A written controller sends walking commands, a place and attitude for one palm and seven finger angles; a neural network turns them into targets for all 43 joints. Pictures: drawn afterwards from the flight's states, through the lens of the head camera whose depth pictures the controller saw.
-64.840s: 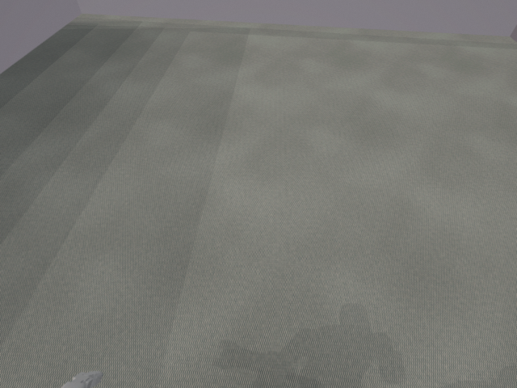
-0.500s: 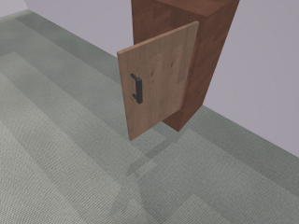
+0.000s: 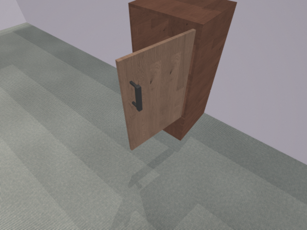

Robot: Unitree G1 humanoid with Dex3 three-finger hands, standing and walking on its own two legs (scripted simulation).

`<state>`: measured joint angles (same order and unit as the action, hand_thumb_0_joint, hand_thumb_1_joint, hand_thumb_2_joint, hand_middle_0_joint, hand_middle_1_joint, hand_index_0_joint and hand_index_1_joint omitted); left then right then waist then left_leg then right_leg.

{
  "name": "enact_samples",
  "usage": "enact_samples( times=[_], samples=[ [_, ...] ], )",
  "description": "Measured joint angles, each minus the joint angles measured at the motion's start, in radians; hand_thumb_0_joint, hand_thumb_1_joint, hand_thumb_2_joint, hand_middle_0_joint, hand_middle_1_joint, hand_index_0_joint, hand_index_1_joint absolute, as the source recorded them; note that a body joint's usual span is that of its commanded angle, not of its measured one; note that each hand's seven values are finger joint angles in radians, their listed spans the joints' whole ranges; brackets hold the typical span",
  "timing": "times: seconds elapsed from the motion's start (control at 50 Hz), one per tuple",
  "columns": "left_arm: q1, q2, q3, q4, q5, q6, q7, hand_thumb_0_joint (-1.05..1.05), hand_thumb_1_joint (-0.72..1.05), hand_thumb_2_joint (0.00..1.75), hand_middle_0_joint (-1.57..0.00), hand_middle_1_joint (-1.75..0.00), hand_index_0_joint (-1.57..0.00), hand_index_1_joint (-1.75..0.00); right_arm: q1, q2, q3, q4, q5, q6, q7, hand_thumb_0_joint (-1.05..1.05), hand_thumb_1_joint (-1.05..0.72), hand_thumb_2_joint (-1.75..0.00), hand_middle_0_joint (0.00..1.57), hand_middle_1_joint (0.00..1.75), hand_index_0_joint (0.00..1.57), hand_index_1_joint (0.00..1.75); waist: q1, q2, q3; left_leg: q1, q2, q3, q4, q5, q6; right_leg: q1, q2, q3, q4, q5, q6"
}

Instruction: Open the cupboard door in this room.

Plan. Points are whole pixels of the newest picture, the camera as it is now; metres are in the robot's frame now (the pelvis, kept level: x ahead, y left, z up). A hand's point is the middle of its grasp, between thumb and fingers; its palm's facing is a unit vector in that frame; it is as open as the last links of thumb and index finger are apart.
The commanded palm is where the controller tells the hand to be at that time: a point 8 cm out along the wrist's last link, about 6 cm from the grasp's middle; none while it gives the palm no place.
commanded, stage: let the arm hang, fingers relaxed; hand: left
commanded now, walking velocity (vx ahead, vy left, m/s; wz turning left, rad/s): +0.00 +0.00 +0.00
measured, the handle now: (135, 96) +0.63 +0.11 -0.05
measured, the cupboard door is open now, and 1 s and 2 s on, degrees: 79 79 79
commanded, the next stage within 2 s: look to check the result in 0.04 s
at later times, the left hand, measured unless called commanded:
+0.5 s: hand out of the picture +0.00 +0.15 -0.18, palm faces +0.04 -0.98 -0.18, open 7.4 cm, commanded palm none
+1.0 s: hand out of the picture +0.03 +0.17 -0.17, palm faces +0.04 -0.98 -0.21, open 7.4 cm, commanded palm none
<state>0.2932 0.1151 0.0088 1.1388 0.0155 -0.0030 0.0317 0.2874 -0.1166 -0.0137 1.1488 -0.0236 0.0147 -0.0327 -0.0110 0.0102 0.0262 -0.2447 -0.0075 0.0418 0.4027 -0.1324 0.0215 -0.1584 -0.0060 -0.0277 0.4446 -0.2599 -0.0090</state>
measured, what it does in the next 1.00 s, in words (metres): stands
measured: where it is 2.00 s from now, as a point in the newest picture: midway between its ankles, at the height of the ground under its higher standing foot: outside the picture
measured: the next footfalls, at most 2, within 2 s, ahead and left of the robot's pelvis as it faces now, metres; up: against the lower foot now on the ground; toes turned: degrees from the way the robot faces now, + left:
none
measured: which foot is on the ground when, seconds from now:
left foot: down 0.00-1.00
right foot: down 0.00-1.00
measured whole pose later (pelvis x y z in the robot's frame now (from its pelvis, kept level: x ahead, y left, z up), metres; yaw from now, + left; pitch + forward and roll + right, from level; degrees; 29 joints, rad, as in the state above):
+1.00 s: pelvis +0.03 -0.01 +0.00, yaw +1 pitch -2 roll +0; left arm 0.25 0.17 0.01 1.14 0.01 -0.02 0.03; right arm 0.20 -0.17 -0.01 1.16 -0.02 0.00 -0.03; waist 0.00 0.00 0.05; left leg -0.19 0.00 0.02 0.37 -0.15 0.00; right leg -0.08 0.01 -0.04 0.38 -0.27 -0.03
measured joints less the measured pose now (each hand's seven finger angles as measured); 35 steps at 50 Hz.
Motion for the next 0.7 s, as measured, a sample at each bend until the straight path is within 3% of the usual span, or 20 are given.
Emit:
enact_samples(
  times=[0.7],
  samples=[
    [-0.028,0.025,0.000,0.006,-0.006,-0.009,-0.003,0.00,0.91,0.90,-0.20,-0.30,-0.20,-0.30,-0.055,-0.030,0.005,0.011,0.003,-0.007,-0.003,0.00,-0.91,-0.90,0.20,0.29,0.20,0.29,0.007,-0.008,0.028,0.031,0.012,-0.017,-0.012,-0.018,-0.018,0.049,0.014,-0.015,-0.044,-0.007,-0.015]
  ],
)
